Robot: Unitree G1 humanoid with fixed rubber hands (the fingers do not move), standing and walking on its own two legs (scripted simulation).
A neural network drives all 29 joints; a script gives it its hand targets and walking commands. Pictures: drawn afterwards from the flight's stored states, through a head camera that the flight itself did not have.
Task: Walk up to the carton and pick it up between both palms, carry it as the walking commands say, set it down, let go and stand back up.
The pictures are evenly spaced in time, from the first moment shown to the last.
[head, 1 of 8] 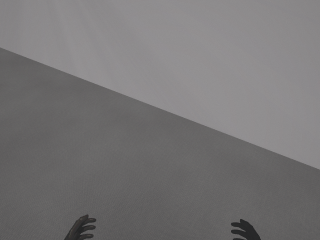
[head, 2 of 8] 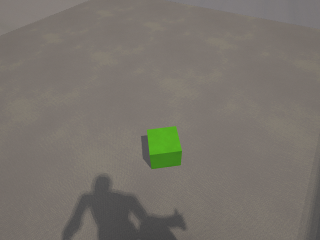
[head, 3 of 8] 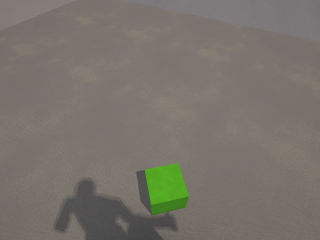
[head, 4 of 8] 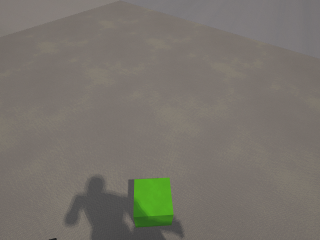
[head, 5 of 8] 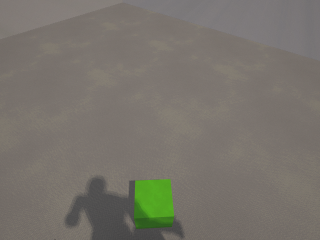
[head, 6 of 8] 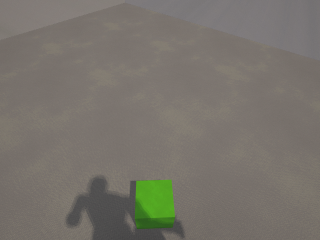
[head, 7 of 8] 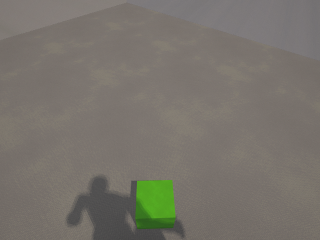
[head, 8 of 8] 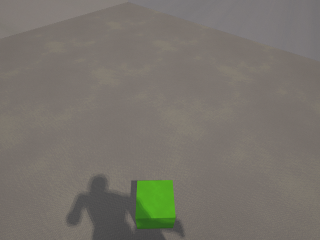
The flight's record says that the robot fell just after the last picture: no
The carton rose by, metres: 0.00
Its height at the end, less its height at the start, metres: +0.00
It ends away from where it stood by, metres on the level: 0.00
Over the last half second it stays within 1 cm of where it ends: yes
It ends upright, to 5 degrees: yes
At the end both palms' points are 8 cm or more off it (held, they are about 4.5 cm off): yes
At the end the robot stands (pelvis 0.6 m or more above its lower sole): yes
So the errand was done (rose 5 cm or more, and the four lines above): no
